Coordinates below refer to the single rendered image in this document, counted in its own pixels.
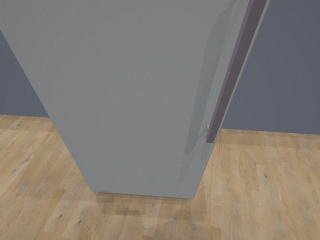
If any fridge door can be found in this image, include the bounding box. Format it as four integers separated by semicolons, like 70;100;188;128
0;0;270;199

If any handle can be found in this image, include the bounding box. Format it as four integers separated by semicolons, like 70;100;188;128
206;0;267;143

